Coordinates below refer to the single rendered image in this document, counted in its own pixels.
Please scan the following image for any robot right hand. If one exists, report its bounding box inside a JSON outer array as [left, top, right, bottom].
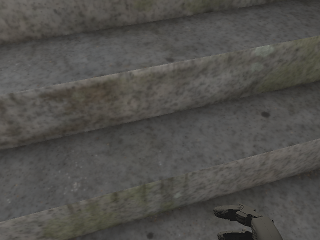
[[213, 203, 283, 240]]

